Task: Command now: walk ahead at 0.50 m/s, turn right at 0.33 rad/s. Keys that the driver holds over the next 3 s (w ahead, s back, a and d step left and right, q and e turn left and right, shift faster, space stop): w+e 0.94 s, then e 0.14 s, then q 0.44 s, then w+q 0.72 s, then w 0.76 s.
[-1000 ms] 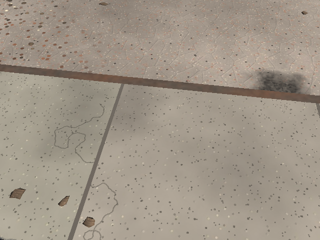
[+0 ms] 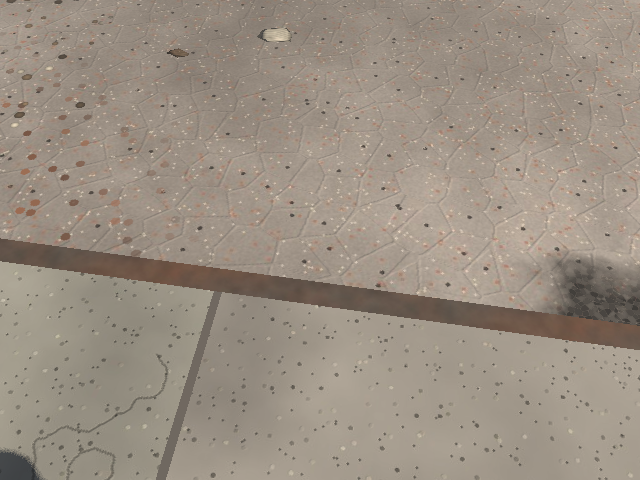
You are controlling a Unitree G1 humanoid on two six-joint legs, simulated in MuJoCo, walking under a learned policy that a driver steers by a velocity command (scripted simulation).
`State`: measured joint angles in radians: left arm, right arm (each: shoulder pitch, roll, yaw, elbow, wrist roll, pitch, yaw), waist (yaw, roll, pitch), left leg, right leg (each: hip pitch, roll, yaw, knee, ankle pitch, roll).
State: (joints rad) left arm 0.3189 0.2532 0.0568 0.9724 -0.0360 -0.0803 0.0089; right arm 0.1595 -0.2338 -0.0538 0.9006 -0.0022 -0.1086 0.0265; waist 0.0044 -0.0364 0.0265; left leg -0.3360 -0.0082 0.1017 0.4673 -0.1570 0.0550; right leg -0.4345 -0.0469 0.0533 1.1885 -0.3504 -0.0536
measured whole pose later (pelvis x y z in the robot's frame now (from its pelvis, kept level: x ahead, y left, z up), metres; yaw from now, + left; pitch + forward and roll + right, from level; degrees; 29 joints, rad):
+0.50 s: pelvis +0.27 -0.07 -0.02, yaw -16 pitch +1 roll +1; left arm 0.11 0.26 0.09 0.77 -0.02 -0.05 -0.04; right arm 0.27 -0.26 -0.06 0.95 0.02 -0.08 -0.01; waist -0.01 -0.01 0.06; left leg -0.19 0.06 0.08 1.10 -0.51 -0.01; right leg -0.48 0.05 -0.06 0.64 -0.20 -0.13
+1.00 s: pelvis +0.55 -0.12 -0.01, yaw -34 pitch +2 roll +1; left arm 0.35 0.28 0.08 0.77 -0.03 -0.04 0.02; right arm 0.06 -0.26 -0.06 0.75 -0.01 -0.13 0.01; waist 0.04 -0.03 0.01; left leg -0.43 -0.03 0.01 0.53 -0.15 0.02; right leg -0.31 0.08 0.16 1.08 -0.50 -0.03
